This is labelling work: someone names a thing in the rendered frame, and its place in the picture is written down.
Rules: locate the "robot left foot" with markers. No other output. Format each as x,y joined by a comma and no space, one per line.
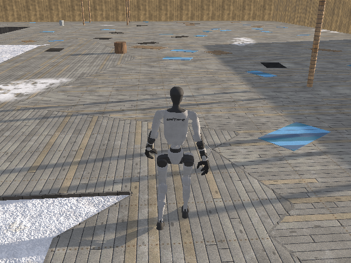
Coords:
160,225

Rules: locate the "robot head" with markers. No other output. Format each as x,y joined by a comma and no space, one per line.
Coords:
176,94

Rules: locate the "robot left hand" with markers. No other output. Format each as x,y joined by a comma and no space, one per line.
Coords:
151,151

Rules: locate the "left robot forearm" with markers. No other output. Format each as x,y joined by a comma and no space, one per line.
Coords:
150,142

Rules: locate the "robot right hand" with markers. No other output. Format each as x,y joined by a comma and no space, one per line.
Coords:
205,168

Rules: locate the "right robot upper arm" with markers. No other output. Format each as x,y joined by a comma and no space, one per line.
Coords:
195,125

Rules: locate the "right robot forearm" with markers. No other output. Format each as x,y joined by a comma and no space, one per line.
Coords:
202,150

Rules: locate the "left robot upper arm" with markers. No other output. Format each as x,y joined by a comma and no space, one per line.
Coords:
156,123

